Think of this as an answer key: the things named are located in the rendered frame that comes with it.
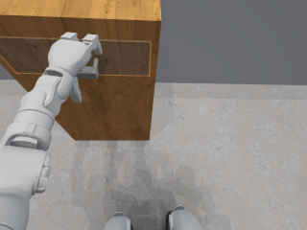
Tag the right robot thigh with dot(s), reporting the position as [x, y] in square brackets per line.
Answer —
[183, 220]

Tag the cabinet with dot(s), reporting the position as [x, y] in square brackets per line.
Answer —
[113, 107]

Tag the left robot thigh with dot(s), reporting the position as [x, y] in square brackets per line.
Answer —
[118, 223]

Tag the robot thigh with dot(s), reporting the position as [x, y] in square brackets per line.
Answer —
[183, 220]
[118, 223]

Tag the handle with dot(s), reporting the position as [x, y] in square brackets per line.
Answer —
[89, 72]

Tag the drawer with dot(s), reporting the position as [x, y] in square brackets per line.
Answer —
[119, 57]

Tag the robot left hand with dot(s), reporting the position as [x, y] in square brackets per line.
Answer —
[72, 55]

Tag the left robot upper arm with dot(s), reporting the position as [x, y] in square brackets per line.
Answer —
[24, 172]

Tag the left robot forearm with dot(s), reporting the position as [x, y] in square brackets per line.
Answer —
[35, 117]

